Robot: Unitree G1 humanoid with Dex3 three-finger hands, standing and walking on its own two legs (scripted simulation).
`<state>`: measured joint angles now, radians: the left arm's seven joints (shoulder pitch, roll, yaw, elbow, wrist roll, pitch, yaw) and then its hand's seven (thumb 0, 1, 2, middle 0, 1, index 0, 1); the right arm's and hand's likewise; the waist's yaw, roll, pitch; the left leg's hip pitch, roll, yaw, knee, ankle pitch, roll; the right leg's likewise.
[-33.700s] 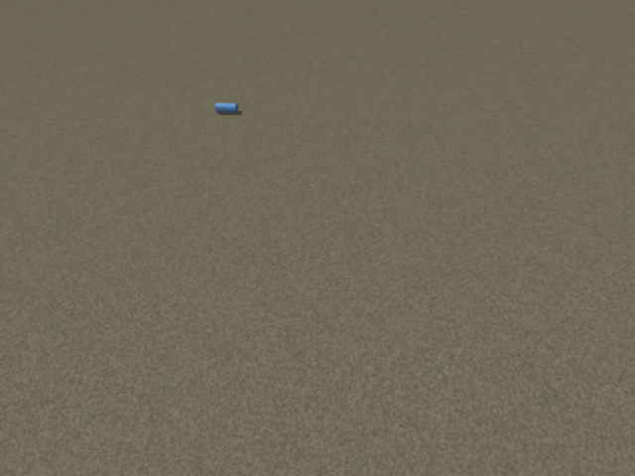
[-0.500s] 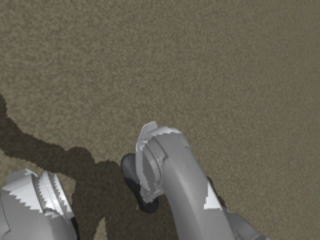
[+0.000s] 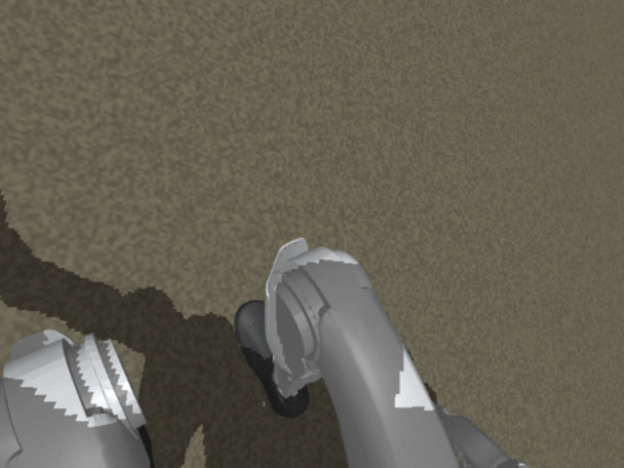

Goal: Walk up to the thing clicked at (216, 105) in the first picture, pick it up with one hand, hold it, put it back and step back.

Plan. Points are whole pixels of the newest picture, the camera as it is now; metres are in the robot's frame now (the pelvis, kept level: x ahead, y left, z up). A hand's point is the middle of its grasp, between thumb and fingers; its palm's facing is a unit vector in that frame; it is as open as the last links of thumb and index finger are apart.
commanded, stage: withdraw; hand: left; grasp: from above
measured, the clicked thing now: out of the picture +0.50 +0.34 -0.29
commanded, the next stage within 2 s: home in 0.98 s
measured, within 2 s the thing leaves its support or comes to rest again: neither
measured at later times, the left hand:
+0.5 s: hand out of the picture +0.51 +0.37 -0.15, palm faces -0.28 -0.08 -0.96, open 13.7 cm
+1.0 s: hand out of the picture +0.47 +0.34 -0.12, palm faces -0.46 -0.11 -0.88, open 13.0 cm
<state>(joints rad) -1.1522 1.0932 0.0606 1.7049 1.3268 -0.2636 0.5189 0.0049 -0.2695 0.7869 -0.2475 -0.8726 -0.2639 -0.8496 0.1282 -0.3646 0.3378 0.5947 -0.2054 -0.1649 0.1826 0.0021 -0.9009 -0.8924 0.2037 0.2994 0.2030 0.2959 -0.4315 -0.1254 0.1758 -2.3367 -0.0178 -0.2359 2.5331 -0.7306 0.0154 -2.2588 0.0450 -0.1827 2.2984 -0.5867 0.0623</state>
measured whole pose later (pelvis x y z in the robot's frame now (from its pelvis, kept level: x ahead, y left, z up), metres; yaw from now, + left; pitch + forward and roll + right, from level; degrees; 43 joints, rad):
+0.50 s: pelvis +0.01 +0.00 +0.01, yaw +2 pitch +34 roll -14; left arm -1.10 0.96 0.08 1.41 1.24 -0.09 0.40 0.01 -0.45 0.94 -0.14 -0.97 -0.14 -0.96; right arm 0.21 -0.33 0.22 0.62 -0.15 -0.12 0.22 0.00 -0.91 -0.89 0.20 0.30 0.20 0.30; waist -0.36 -0.03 0.02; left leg -2.35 -0.02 -0.19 2.47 -0.74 0.01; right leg -2.29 0.03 -0.15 2.28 -0.61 0.05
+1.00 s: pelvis -0.01 -0.01 +0.03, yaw +6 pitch +33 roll -11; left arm -1.15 0.90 -0.02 1.45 1.24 -0.26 0.20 0.00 -0.32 0.86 -0.25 -0.85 -0.25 -0.84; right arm 0.19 -0.36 0.20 0.60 -0.12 0.05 0.07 0.00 -0.90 -0.89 0.20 0.30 0.20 0.29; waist -0.34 -0.02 0.01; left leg -2.30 -0.04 -0.15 2.37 -0.65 0.01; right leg -2.24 0.01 -0.11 2.21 -0.56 0.03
